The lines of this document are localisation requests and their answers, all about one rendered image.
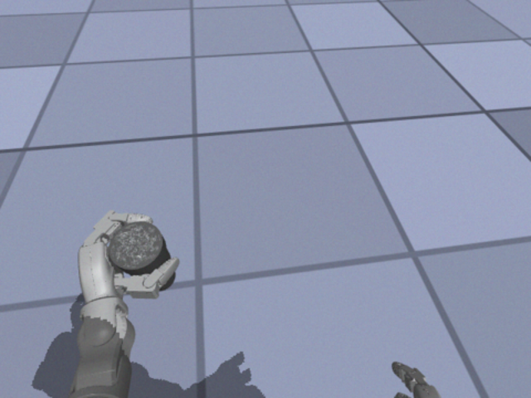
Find left robot hand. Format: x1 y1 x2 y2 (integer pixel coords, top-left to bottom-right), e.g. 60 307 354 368
78 210 179 304

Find right robot hand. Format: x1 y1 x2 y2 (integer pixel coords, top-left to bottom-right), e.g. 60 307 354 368
392 362 441 398

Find cup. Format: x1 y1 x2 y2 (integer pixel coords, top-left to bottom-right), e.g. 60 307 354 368
109 221 175 291

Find left robot arm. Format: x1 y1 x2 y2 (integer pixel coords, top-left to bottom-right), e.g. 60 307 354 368
67 296 135 398

